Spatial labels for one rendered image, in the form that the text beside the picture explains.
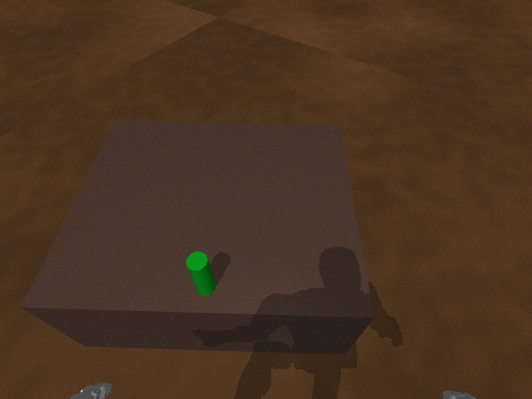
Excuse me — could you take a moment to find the can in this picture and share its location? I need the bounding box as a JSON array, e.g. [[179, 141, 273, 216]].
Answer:
[[186, 252, 215, 296]]

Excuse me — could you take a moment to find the left robot hand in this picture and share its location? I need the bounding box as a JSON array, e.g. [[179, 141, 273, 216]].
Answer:
[[71, 383, 112, 399]]

